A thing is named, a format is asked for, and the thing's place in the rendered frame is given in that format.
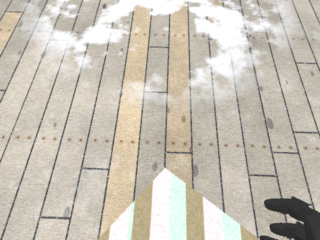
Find robot right hand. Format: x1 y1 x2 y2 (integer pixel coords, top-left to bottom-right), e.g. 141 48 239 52
259 196 320 240

